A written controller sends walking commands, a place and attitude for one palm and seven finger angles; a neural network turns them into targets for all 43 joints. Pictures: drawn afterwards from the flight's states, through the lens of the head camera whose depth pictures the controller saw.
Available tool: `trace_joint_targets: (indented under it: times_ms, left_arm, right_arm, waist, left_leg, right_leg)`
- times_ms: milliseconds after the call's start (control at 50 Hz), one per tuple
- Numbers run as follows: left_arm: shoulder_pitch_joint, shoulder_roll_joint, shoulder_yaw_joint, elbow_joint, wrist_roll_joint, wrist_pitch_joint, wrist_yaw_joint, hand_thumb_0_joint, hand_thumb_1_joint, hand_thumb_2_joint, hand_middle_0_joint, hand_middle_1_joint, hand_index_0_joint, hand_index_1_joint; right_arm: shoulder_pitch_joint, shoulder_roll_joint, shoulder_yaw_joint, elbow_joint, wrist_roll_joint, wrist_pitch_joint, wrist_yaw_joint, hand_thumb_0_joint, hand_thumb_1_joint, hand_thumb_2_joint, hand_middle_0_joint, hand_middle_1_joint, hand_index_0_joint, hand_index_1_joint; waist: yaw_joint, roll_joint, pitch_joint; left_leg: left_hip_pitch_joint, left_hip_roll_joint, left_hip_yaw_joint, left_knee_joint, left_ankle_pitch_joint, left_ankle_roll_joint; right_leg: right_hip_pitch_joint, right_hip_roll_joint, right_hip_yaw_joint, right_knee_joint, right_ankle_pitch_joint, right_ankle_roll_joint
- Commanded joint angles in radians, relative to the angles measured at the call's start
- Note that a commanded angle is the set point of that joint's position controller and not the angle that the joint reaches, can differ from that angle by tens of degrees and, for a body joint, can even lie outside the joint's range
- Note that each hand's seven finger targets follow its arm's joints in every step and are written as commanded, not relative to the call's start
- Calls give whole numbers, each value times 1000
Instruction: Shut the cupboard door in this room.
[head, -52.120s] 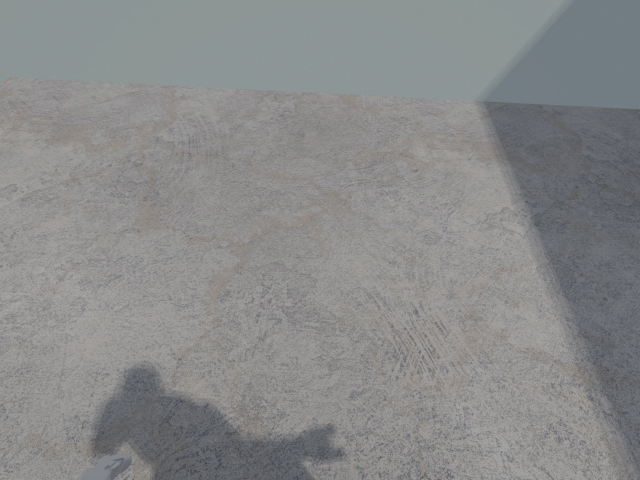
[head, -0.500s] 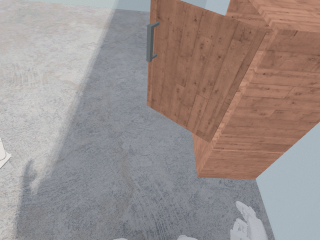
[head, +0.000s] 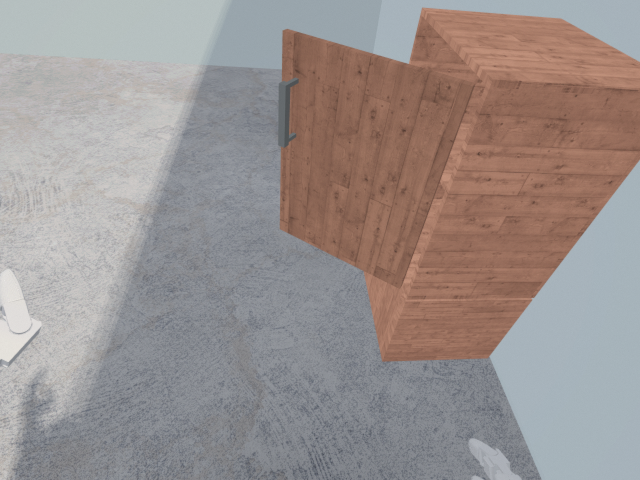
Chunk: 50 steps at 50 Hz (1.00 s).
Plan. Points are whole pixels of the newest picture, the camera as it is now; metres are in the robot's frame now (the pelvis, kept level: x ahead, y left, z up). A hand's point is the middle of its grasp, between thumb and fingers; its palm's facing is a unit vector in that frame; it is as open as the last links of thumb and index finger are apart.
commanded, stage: stop stepping back and stand still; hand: left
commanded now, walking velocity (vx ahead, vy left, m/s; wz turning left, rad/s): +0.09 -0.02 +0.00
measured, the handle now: (288, 113) +0.90 +0.11 +0.04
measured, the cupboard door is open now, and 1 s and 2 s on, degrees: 54 54 54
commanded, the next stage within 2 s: let the arm hang, fingers relaxed in 0.22 s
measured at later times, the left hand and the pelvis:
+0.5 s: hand (145, 444) +0.19 +0.23 -0.08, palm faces +0.01 -0.94 -0.33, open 7.4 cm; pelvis -0.01 +0.03 -0.02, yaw -1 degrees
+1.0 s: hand out of the picture -0.01 +0.25 -0.17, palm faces +0.00 -0.97 -0.24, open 7.3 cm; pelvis +0.02 +0.05 +0.01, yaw -1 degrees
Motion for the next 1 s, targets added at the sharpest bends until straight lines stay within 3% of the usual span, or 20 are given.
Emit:
trace_joint_targets:
  times_ms: [0, 40, 80, 140, 220, 280, 300, 340, 360, 400, 440, 460, 500, 520, 560, 600, 640, 740, 820, 980]
  left_arm:
    - [-39, 182, 112, -151, -29, -45, 7, 0, 900, 900, -200, -300, -200, -300]
    - [-30, 166, 99, -114, -38, -32, 7, 0, 900, 900, -200, -300, -200, -300]
    - [-32, 177, 100, -130, -34, -28, 15, 0, 900, 900, -200, -300, -200, -300]
    - [-120, 191, 93, -126, -15, -55, 20, 0, 900, 900, -200, -300, -200, -300]
    - [-194, 171, 52, -122, -4, -64, 21, 0, 900, 900, -200, -300, -200, -300]
    - [-146, 173, 72, -179, -11, -74, 15, 0, 900, 900, -200, -300, -200, -300]
    - [-82, -123, -342, 592, 74, 89, -142, 0, 900, 900, -200, -300, -200, -300]
    - [-106, -161, -330, 609, 39, 190, -160, 0, 900, 900, -200, -300, -200, -300]
    - [-150, -171, -353, 632, 42, 185, -161, 0, 900, 900, -200, -300, -200, -300]
    - [-177, -149, -365, 738, 39, 178, -166, 0, 900, 900, -200, -300, -200, -300]
    - [-154, -127, -370, 872, 42, 172, -170, 0, 900, 900, -200, -300, -200, -300]
    - [-174, -77, -371, 919, 41, 167, -166, 0, 900, 900, -200, -300, -200, -300]
    - [-241, -16, -370, 1020, 41, 165, -168, 0, 900, 900, -200, -300, -200, -300]
    - [-302, 3, -374, 1058, 40, 170, -168, 0, 900, 900, -200, -300, -200, -300]
    - [-354, -31, -382, 1136, 42, 171, -158, 0, 900, 900, -200, -300, -200, -300]
    - [-295, -96, -396, 1238, 31, 153, -159, 0, 900, 900, -200, -300, -200, -300]
    - [-209, -153, -382, 1290, 35, 149, -151, 0, 900, 900, -200, -300, -200, -300]
    - [-189, -143, -392, 1432, 35, 159, -156, 0, 900, 900, -200, -300, -200, -300]
    - [-171, -147, -403, 1514, 34, 152, -157, 0, 900, 900, -200, -300, -200, -300]
    - [-146, -152, -415, 1614, 34, 143, -150, 0, 900, 900, -200, -300, -200, -300]
  right_arm:
    - [-117, -141, -69, -135, -3, -15, -10, 0, -900, -900, 200, 300, 200, 300]
    - [-133, -137, -85, -135, 9, 12, -11, 0, -900, -900, 200, 300, 200, 300]
    - [-162, -138, -79, -147, 16, 22, -8, 0, -900, -900, 200, 300, 200, 300]
    - [-168, -133, -59, -129, 11, 11, -13, 0, -900, -900, 200, 300, 200, 300]
    - [-155, -134, -57, -110, 5, -9, -28, 0, -900, -900, 200, 300, 200, 300]
    - [-152, -164, -70, -133, 17, -18, -30, 0, -900, -900, 200, 300, 200, 300]
    - [-73, -296, -94, 56, -18, -55, 68, 0, -900, -900, 200, 300, 200, 300]
    - [-47, -226, -72, 23, -10, 32, 59, 0, -900, -900, 200, 300, 200, 300]
    - [-49, -223, -76, 22, -27, 30, 53, 0, -900, -900, 200, 300, 200, 300]
    - [-73, -224, -68, 14, -36, 43, 49, 0, -900, -900, 200, 300, 200, 300]
    - [-128, -215, -58, 21, -23, 68, 50, 0, -900, -900, 200, 300, 200, 300]
    - [-135, -194, -52, 18, -10, 77, 54, 0, -900, -900, 200, 300, 200, 300]
    - [-97, -156, -56, 68, -16, 103, 66, 0, -900, -900, 200, 300, 200, 300]
    - [-61, -153, -59, 106, -22, 118, 69, 0, -900, -900, 200, 300, 200, 300]
    - [-40, -143, -62, 158, -31, 134, 62, 0, -900, -900, 200, 300, 200, 300]
    - [0, -102, -48, 213, -24, 109, 59, 0, -900, -900, 200, 300, 200, 300]
    - [-17, -123, -57, 235, -29, 88, 49, 0, -900, -900, 200, 300, 200, 300]
    - [-2, -125, -68, 309, -19, 96, 42, 0, -900, -900, 200, 300, 200, 300]
    - [32, -127, -69, 356, -14, 91, 39, 0, -900, -900, 200, 300, 200, 300]
    - [50, -105, -62, 427, -7, 90, 37, 0, -900, -900, 200, 300, 200, 300]
  waist:
    - [-6, 119, -59]
    - [9, -79, -28]
    - [17, -121, 57]
    - [11, -42, 112]
    - [3, 54, 115]
    - [10, 226, 48]
    - [-52, 267, 95]
    - [-32, 248, 51]
    - [-25, 131, 14]
    - [1, 16, -35]
    - [49, -88, -87]
    - [45, -156, -86]
    - [-1, -140, 7]
    - [-36, -72, 53]
    - [-45, -80, 106]
    - [-38, 68, 73]
    - [10, 225, -2]
    - [24, 184, 96]
    - [17, 80, 83]
    - [4, 16, 106]
  left_leg:
    - [31, 98, -110, -16, -246, -22]
    - [-31, 47, -51, 198, -241, -37]
    - [-174, 46, -64, 368, -214, -36]
    - [-199, 60, -51, 312, -219, -34]
    - [111, 28, 8, 68, -83, -10]
    - [237, 167, -192, -46, 47, 58]
    - [112, 217, -242, 60, 417, 74]
    - [105, 277, -287, -37, 644, 123]
    - [133, 291, -314, -16, 665, 145]
    - [137, 283, -310, -2, 483, 157]
    - [61, 193, -202, 41, 213, 84]
    - [1, 111, -143, 68, 42, 31]
    - [17, 0, -51, 169, -267, -27]
    - [102, -8, -30, 229, -277, -33]
    - [149, -1, -33, 230, -176, -33]
    - [169, 49, -101, 57, 3, -16]
    - [106, 115, -177, -47, 34, 12]
    - [22, 127, -214, -211, -247, 15]
    - [95, 125, -190, -218, -207, 12]
    - [193, 107, -127, -184, -84, 10]
  right_leg:
    - [-8, -126, 169, -112, -21, -63]
    - [-88, -236, 354, -210, -276, -112]
    - [-70, -328, 448, -254, -208, -184]
    - [-46, -314, 356, -188, 29, -174]
    - [-192, -208, 193, -88, 66, -79]
    - [-221, -76, 97, 109, 191, 44]
    - [-293, -96, -5, 339, 206, 53]
    - [-307, -60, 64, 476, -228, 72]
    - [-315, -56, 88, 483, -251, 66]
    - [-261, -77, 88, 391, -219, 58]
    - [-62, -71, 52, 121, 53, 50]
    - [-10, -105, 118, 26, 114, 36]
    - [-210, -283, 321, -173, -174, -71]
    - [-360, -308, 324, -220, -341, -98]
    - [-403, -230, 266, -193, -245, -86]
    - [-284, -161, 189, -71, 9, -41]
    - [-98, -112, 120, -16, 133, -4]
    - [-36, -97, 94, -48, 100, 3]
    - [-41, -112, 108, -87, 115, 2]
    - [-97, -135, 139, -137, 138, 4]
